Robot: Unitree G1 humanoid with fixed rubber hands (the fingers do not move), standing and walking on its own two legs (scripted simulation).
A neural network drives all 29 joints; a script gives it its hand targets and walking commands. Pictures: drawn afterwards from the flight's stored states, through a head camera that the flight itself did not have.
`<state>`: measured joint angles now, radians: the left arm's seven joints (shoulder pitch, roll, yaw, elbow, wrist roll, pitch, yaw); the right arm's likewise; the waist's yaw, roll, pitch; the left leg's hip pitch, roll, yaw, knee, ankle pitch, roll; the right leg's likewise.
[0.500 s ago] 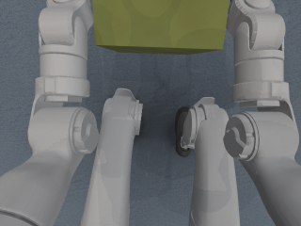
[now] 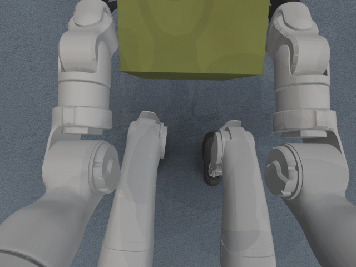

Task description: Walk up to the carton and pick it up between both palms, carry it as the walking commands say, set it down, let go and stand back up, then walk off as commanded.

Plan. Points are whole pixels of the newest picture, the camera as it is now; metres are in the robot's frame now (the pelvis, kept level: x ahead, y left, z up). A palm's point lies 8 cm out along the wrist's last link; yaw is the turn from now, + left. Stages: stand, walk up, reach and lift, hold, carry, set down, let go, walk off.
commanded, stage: reach and lift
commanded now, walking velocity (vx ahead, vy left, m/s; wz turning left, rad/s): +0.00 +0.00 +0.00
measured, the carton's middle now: (188, 19) +0.53 +0.04 -0.13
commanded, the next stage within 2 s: none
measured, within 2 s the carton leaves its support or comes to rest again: neither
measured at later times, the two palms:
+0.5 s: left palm out of the picture +0.50 +0.18 +0.00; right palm out of the picture +0.52 -0.11 +0.01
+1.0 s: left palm out of the picture +0.48 +0.17 +0.08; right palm out of the picture +0.50 -0.12 +0.08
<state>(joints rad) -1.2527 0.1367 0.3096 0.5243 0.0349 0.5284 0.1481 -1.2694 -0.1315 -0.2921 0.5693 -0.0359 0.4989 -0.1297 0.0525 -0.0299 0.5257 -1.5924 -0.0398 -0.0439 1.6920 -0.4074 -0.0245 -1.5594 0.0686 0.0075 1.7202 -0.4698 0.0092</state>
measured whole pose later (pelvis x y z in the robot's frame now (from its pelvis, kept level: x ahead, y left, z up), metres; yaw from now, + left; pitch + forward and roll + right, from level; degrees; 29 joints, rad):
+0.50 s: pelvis +0.00 +0.00 +0.05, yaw +1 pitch +12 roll -1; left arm -1.16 0.12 0.30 0.52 0.05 0.53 0.13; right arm -1.17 -0.09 -0.30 0.56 -0.07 0.50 -0.13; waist 0.05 -0.03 0.52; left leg -1.35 -0.04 -0.06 1.51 -0.38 -0.03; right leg -1.31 0.06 0.01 1.54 -0.44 0.00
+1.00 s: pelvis +0.01 -0.01 +0.11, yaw +1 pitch +6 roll +0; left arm -1.02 0.06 0.28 0.49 0.07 0.51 0.14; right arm -1.03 -0.05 -0.29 0.54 -0.09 0.48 -0.10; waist 0.05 -0.03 0.52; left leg -1.04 -0.04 -0.06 1.29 -0.35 -0.03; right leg -1.01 0.06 0.02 1.32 -0.41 -0.01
